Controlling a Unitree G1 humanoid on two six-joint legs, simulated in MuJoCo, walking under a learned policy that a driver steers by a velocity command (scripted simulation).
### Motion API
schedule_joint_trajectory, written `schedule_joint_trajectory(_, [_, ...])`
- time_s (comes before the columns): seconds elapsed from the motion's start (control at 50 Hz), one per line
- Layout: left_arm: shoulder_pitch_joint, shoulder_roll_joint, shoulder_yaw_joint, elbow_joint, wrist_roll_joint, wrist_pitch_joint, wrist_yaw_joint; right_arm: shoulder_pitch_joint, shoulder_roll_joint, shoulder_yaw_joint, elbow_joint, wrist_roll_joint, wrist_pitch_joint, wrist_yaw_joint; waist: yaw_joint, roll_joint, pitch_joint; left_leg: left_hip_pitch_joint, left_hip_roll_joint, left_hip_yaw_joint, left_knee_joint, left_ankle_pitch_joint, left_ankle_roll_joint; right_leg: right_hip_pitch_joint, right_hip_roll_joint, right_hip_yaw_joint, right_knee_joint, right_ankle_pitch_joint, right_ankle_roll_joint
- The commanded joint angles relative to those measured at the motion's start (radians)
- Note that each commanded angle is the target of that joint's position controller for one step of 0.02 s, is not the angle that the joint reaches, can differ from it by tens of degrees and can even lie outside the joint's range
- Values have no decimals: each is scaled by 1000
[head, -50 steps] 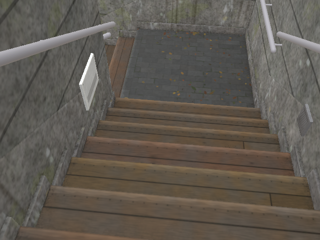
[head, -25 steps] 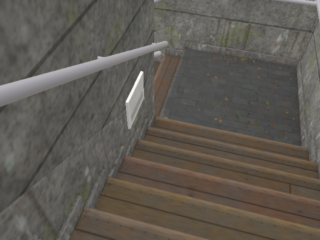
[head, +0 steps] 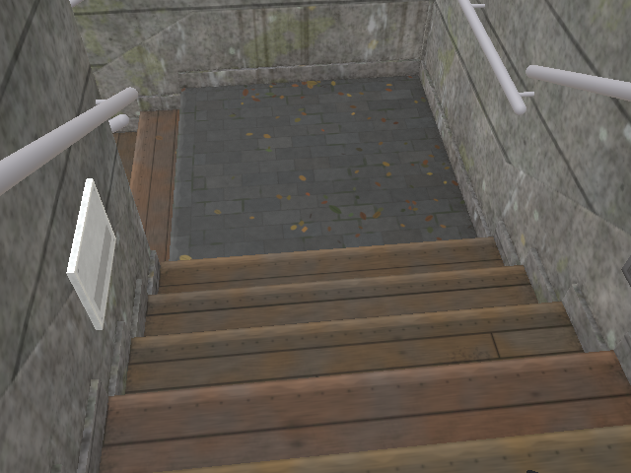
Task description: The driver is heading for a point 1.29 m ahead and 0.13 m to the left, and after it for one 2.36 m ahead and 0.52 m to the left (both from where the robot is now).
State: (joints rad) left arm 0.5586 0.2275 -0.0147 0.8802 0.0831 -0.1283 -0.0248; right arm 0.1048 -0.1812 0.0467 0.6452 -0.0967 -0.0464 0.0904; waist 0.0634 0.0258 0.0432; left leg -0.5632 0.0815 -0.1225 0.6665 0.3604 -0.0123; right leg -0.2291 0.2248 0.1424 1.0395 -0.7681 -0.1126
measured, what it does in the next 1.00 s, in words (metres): goes down: left foot 0.17 m lower, then right foot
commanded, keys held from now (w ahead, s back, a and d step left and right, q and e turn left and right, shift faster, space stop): e+shift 0.24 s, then shift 0.02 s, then q+shift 0.14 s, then w+q+shift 0.60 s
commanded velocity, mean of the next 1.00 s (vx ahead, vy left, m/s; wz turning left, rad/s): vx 0.47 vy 0.00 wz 0.07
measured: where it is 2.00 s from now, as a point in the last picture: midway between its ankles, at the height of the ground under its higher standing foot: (281, 352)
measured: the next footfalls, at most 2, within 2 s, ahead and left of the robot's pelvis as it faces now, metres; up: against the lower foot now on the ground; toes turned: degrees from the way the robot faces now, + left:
left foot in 0.04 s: +0.15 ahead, +0.15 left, -0.17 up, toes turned -1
right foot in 0.38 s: +0.22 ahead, -0.10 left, -0.17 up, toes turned -21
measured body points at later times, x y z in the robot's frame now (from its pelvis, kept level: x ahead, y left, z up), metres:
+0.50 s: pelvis +0.16 +0.03 -0.11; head +0.17 +0.02 +0.34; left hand +0.34 +0.23 -0.22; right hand +0.16 -0.24 -0.24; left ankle +0.12 +0.17 -0.75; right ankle +0.19 -0.08 -0.82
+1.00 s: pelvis +0.33 +0.15 -0.26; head +0.33 +0.18 +0.18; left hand +0.27 +0.42 -0.42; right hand +0.57 -0.09 -0.33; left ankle +0.37 +0.27 -0.99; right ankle +0.21 -0.07 -0.76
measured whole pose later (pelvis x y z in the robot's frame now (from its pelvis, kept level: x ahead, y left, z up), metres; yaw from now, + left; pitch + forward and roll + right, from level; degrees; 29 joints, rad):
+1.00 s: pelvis +0.33 +0.15 -0.26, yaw +10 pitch -1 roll -5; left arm 0.40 0.29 0.08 0.96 0.07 -0.03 0.01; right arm 0.09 -0.31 -0.09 0.79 0.00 0.00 0.03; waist 0.05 0.02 0.00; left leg -0.42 0.12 0.03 0.75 -0.24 0.05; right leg -0.37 -0.39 -0.14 1.70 -0.83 0.09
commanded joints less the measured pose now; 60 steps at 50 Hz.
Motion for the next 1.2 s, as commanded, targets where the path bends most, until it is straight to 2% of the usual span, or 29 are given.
schedule_joint_trajectory(0.02, [-146, 196, 26, -146, -50, -27, -31, 566, -224, -76, 178, 5, 23, 0, -268, 73, 67, 609, -72, 155, -495, 157, 30, -271, -31, 133, 315, 719, 38])
schedule_joint_trajectory(0.04, [-44, 132, -2, -129, -38, -1, -67, 662, -271, -102, 234, 13, 14, -10, -237, 33, 16, 751, 53, 90, -502, 306, 122, -282, -62, 161, 485, 883, 73])
schedule_joint_trajectory(0.06, [119, -31, -30, -157, -35, 12, -103, 674, -289, -110, 206, 2, -17, -11, -114, 177, -354, 1229, 339, -63, 66, 1092, 417, -594, -46, 44, 909, 90, 110])
schedule_joint_trajectory(0.08, [295, 15, -12, -137, -54, 26, -113, 563, -307, -117, 113, -16, -16, 12, -87, 227, -521, 1354, 534, -292, 164, 1447, 667, -893, -25, -33, 1225, -169, 171])
schedule_joint_trajectory(0.1, [65, 145, 13, -206, -77, 52, -106, 542, -298, -122, 83, -47, -14, 0, -183, 74, -352, 1172, 516, -274, 106, 1341, 583, -1053, -101, -81, 1300, -135, 209])
schedule_joint_trajectory(0.12, [-145, 129, 8, -301, -73, 76, -89, 417, -272, -113, 91, 5, -24, -13, -149, 26, -245, 897, 492, -271, -11, 842, 492, -1106, -180, -74, 1194, -44, 203])
schedule_joint_trajectory(0.18, [-182, -21, -45, -335, 55, 107, -89, 110, -100, -62, 72, 46, -75, -114, 23, 28, 13, 97, 266, 25, -275, 210, 306, -613, -372, -62, 533, 414, 166])
schedule_joint_trajectory(0.22, [-87, 31, -17, -253, 29, 119, -114, 130, -139, -64, 73, -19, -126, -158, 3, 13, 0, -44, 177, 173, -234, -24, 263, -445, -344, -120, 368, 733, 141])
schedule_joint_trajectory(0.26, [-198, 61, 1, -266, 17, 125, -139, 183, -250, -92, 102, -3, -136, -165, -27, 49, 7, 4, 186, 180, -270, -137, 236, -364, -341, -186, 133, 691, 149])
schedule_joint_trajectory(0.32, [-284, 109, 27, -292, -24, 117, -108, 160, -351, -131, 82, -4, -88, -102, -51, 29, -10, 144, 266, 105, -213, -39, 242, -334, -297, -177, -3, 598, 135])
schedule_joint_trajectory(0.38, [-218, 113, 42, -200, -57, 101, -83, 193, -229, -93, 147, 73, -46, 6, 2, 42, -50, 113, 139, 177, -63, -154, 82, 77, -230, -225, -410, 903, 99])
schedule_joint_trajectory(0.4, [-208, 202, 57, -210, -81, 92, -67, 331, -169, -90, 160, 87, -57, 21, -51, -89, -272, 73, 51, 230, 84, -342, -39, 373, -399, -47, -414, 1396, -83])
schedule_joint_trajectory(0.42, [-97, 103, 40, -158, -86, 119, 4, 416, -108, -67, 186, 159, 0, -55, -21, -209, -417, 25, -48, 205, 444, -993, 8, 441, -600, 227, -394, 1377, -155])
schedule_joint_trajectory(0.44, [161, 356, 117, -80, 18, 100, -33, 240, -198, -103, 81, 37, -38, -19, 113, -236, -279, -281, -127, 81, 501, -1195, -2, 457, -577, 317, -605, 811, -284])
schedule_joint_trajectory(0.48, [35, 204, 97, -48, -31, 68, -42, 223, -195, -109, 149, 24, -38, -44, 49, -100, -61, -392, -59, -56, 639, -917, 75, 172, -641, 370, -732, 99, -211])
schedule_joint_trajectory(0.52, [-205, 24, 26, -91, -60, 55, -31, 198, -97, -71, 141, 1, -36, -52, -61, -46, -63, -274, -18, -2, 630, -808, 97, -62, -624, 249, -771, 123, -153])
schedule_joint_trajectory(0.6, [-305, 61, 20, -82, 6, 11, 44, 238, -80, -54, 133, 17, -18, 6, -77, -64, -112, -64, -33, 72, 709, -637, 40, -253, -550, -106, -752, 294, -64])
schedule_joint_trajectory(0.62, [-270, 255, 109, -39, -83, 46, 21, 225, -139, -108, 118, 104, 47, -32, -146, -130, -141, -121, 22, 60, 540, -396, 43, -102, -584, -63, -693, 191, -35])
schedule_joint_trajectory(0.8, [-71, 159, 105, 15, -23, 10, 37, -118, -110, -146, 12, 49, 69, -80, 62, -121, 8, -386, 86, 12, 334, -144, 35, 91, -741, -131, -384, -55, 54])
schedule_joint_trajectory(0.88, [-197, 198, 114, -4, -6, 21, 48, -76, -99, -142, 61, 113, 82, -17, 8, -83, 68, 124, 37, 213, 109, 0, 5, -278, -723, -349, -288, -159, 171])
schedule_joint_trajectory(0.92, [-237, 224, 130, 1, -5, 86, 54, 75, -125, -151, 124, 123, 81, -31, -66, -136, 56, 207, 40, 283, 80, -297, 49, -217, -725, -400, -104, -20, 141])
schedule_joint_trajectory(0.96, [-256, 178, 118, 41, -39, 114, 47, 418, -167, -174, 277, 83, 62, -69, -254, 101, -71, 544, -80, 299, -45, -267, 138, -237, -586, -475, 610, 535, 123])
schedule_joint_trajectory(1.0, [-304, -8, 59, -43, 6, 64, 16, 535, -314, -158, 335, 95, 47, -84, -206, 408, 41, 652, -38, 39, 240, 34, 127, -919, -394, -278, 1252, -178, 102])
schedule_joint_trajectory(1.02, [-379, -11, 42, -173, 31, 39, 24, 609, -383, -185, 322, 149, 28, -93, -222, 417, -103, 724, 70, -264, 88, -113, 208, -1047, -377, -191, 1254, -172, 120])
schedule_joint_trajectory(1.04, [-485, -37, 24, -254, 35, 16, 20, 624, -449, -210, 309, 139, 37, -109, -263, 439, -166, 712, 260, -711, -273, -846, 335, -1177, -363, -134, 1184, -111, 118])
schedule_joint_trajectory(1.06, [-555, 31, 32, -221, 41, 6, 25, 513, -386, -197, 287, 124, 37, -117, -236, 174, -78, 556, 253, -799, -375, -1351, 340, -1149, -395, -45, 1012, 29, 90])
schedule_joint_trajectory(1.12, [-570, 54, 26, -211, 4, 42, 39, 178, -223, -149, 264, 67, -19, -137, -29, -72, 54, 121, 266, -655, -287, -1260, 307, -927, -415, -17, 526, 657, 165])
schedule_joint_trajectory(1.18, [-432, 82, 46, -121, -13, 116, 45, 233, -282, -172, 317, 98, -55, -142, 19, 72, -27, 18, 185, -337, -260, -818, 283, -536, -353, -30, 284, 825, 188])
schedule_joint_trajectory(1.2, [-509, 108, 65, -141, -31, 106, 43, 256, -182, -164, 359, 134, -80, -138, -1, 60, 43, 91, 123, -240, -161, -879, 239, -609, -364, 58, 43, 1129, 164])
Keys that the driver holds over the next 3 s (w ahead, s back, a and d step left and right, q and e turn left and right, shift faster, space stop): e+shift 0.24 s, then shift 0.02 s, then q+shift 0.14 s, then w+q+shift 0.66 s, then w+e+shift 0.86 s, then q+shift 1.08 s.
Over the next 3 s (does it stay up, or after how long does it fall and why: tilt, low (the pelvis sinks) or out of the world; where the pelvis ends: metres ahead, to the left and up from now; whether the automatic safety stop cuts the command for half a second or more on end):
stays up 1.62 0.29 -0.95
